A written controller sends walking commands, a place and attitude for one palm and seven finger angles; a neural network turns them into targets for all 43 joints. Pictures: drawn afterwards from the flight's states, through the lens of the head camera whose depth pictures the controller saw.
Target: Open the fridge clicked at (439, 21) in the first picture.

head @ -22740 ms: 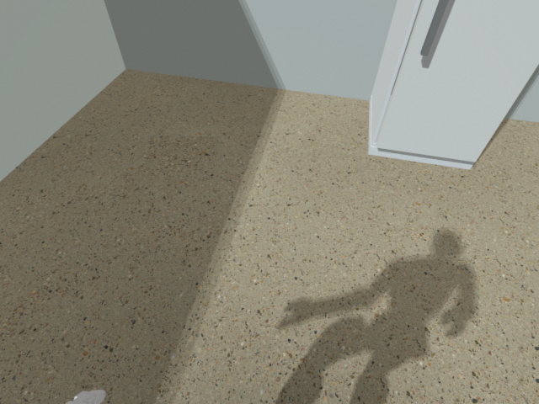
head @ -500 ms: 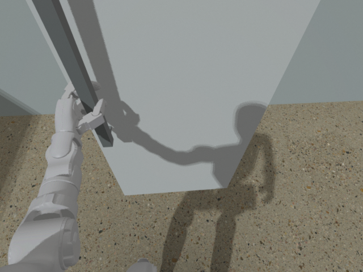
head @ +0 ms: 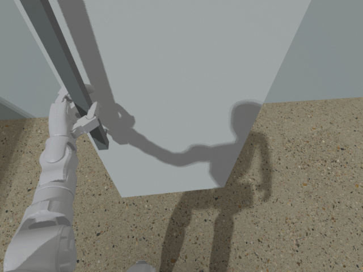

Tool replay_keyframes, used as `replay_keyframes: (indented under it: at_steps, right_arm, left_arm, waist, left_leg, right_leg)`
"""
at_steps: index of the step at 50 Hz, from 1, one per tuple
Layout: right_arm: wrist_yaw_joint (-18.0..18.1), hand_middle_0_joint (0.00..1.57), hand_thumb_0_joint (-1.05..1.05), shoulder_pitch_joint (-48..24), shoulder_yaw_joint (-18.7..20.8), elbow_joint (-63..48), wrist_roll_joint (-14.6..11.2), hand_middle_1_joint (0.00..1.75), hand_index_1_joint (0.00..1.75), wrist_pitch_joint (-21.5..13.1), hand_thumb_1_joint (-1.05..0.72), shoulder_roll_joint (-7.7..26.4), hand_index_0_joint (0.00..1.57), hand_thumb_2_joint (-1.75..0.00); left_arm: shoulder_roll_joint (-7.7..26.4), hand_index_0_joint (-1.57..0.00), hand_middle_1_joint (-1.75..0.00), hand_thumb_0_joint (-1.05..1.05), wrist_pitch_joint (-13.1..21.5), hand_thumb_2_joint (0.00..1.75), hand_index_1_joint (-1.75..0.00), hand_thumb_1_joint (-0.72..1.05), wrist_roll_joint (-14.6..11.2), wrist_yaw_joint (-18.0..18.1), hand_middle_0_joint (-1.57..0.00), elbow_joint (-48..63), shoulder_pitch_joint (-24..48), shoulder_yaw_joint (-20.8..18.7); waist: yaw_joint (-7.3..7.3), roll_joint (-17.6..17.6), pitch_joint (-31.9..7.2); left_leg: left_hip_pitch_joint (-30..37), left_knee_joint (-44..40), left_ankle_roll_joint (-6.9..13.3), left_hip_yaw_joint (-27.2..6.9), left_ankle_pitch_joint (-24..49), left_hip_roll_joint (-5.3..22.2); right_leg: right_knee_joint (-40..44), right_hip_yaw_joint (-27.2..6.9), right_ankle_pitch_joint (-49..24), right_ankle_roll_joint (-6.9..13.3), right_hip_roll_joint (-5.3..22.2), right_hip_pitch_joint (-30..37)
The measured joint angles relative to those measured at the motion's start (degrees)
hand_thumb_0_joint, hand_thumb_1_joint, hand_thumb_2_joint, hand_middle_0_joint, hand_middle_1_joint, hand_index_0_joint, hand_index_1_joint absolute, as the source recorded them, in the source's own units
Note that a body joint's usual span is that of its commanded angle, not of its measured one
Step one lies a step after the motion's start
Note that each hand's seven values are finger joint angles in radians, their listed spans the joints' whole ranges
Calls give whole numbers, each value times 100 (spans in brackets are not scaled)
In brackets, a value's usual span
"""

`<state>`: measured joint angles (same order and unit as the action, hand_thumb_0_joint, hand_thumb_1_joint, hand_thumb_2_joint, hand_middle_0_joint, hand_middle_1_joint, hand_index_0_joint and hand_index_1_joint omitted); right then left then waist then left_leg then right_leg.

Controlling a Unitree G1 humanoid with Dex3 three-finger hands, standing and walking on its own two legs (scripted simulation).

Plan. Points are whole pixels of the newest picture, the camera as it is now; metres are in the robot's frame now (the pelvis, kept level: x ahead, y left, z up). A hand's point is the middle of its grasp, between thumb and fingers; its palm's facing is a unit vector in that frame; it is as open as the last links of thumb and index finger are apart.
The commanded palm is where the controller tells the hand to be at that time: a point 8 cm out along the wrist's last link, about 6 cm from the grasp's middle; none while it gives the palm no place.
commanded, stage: grip the handle and tug to test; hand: left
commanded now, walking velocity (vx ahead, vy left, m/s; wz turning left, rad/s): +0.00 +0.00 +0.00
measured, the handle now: (74, 73) +0.49 +0.22 +0.17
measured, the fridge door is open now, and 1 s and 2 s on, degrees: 0 16 54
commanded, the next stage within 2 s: pull the door a little, standing still in 0.06 s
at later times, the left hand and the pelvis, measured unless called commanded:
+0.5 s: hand (93, 118) +0.43 +0.19 +0.09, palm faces +0.09 -1.00 +0.01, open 6.4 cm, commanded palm +0.36 +0.23 +0.09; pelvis +0.03 +0.00 +0.01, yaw -1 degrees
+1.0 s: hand (99, 162) +0.32 +0.15 +0.10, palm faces +0.10 -0.98 -0.19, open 6.7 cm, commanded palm +0.28 +0.20 +0.09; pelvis +0.06 +0.01 +0.05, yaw +2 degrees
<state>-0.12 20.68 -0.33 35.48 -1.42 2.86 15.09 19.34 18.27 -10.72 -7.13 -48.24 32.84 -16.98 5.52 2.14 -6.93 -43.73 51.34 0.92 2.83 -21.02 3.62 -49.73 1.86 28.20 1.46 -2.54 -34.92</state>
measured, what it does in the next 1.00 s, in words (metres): shifts its weight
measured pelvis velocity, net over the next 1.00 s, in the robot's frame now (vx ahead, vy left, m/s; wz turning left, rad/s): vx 0.06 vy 0.01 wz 0.04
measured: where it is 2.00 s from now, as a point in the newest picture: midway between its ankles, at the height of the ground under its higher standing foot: outside the picture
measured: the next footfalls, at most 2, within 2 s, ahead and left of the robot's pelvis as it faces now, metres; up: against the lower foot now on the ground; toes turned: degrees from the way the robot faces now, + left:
left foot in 1.64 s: +0.02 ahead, +0.03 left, -0.01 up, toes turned +9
right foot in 1.78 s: +0.00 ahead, -0.31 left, +0.00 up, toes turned +22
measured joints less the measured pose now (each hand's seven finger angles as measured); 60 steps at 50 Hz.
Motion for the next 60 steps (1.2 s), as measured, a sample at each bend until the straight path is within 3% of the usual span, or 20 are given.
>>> replay_keyframes:
  at_steps: [9,16,24,30,37,40,43,46,49,54,60]
  right_arm:
    - [-71,21,1,-35,32,-122,-11,30,30,-59,-91,-16,20,-90]
    - [-36,21,1,-156,16,-72,15,30,30,-60,-91,-30,20,-90]
    - [-102,21,1,-237,11,-273,-8,30,30,-66,-91,-67,20,-90]
    - [-155,21,1,-142,17,-442,-27,30,30,-114,-91,-70,20,-90]
    - [-176,20,1,-107,55,-602,-27,30,30,-189,-91,-80,20,-90]
    - [167,20,1,-295,-15,-465,-22,30,30,-164,-91,-154,20,-90]
    - [393,20,1,-648,-76,-349,53,30,30,-49,-91,-177,20,-90]
    - [436,20,1,-897,-111,-401,164,30,30,-40,-91,-230,20,-90]
    - [428,20,1,-1061,-198,-472,226,30,30,-32,-91,-301,20,-90]
    - [338,21,1,-1279,-306,-585,237,30,30,111,-91,-417,20,-90]
    - [301,21,1,-1202,-280,-639,242,30,30,203,-91,-402,20,-90]
  left_arm:
    - [-147,-26,-139,1,-234,76,-136,71,-89,128,-26,795,-597,78]
    - [-245,-29,-137,1,-210,76,-134,68,-3,18,-29,779,-522,152]
    - [-239,-26,-137,2,-454,76,-135,70,-151,90,-25,1310,-981,134]
    - [-335,-23,-137,2,-579,74,-135,71,-313,108,-21,2230,-1844,214]
    - [-738,-21,-134,2,-520,71,-131,68,-412,94,-20,4080,-3697,682]
    - [-661,-24,-134,1,-595,71,-132,63,210,316,-25,4596,-4067,1114]
    - [-711,-29,-136,-2,-817,72,-134,58,492,624,-31,4744,-4294,1462]
    - [-853,-33,-134,-2,-1131,73,-136,56,605,872,-32,4759,-4419,1671]
    - [-1002,-35,-132,-2,-1344,74,-138,55,661,1033,-33,4684,-4470,1766]
    - [-1132,-35,-130,-1,-1538,74,-139,56,698,1152,-32,4556,-4410,1714]
    - [-1091,-34,-129,-2,-1666,72,-139,57,661,1197,-32,4491,-4395,1549]
  waist:
    - [-30,13,-59]
    - [-135,-14,-65]
    - [-85,11,-87]
    - [-70,24,-110]
    - [-201,68,-119]
    - [-355,-46,151]
    - [-426,32,379]
    - [-410,181,486]
    - [-444,297,465]
    - [-511,316,495]
    - [-452,240,426]
  left_leg:
    - [197,-97,19,85,-99,-8]
    - [212,-81,20,25,-138,-58]
    - [384,-237,17,107,-132,-29]
    - [667,-437,22,182,-170,-8]
    - [1108,-652,31,173,-283,-35]
    - [1608,-897,36,154,-267,-158]
    - [2121,-1326,92,142,-56,-248]
    - [2563,-1819,92,74,203,-341]
    - [2789,-2184,48,4,408,-381]
    - [2858,-2492,-27,-58,819,-354]
    - [2784,-2689,-254,-197,1024,-267]
  right_leg:
    - [139,-90,38,-34,12,186]
    - [149,-34,86,-42,47,244]
    - [252,-125,-7,-48,24,342]
    - [365,-192,-129,-68,11,530]
    - [436,-115,-283,-86,54,873]
    - [788,-96,-176,-181,161,1466]
    - [719,-66,-526,-266,239,1714]
    - [831,-87,-780,-259,272,1994]
    - [1459,-28,-782,-234,287,2399]
    - [1965,79,-900,-188,257,2594]
    - [2212,210,-774,-18,145,2603]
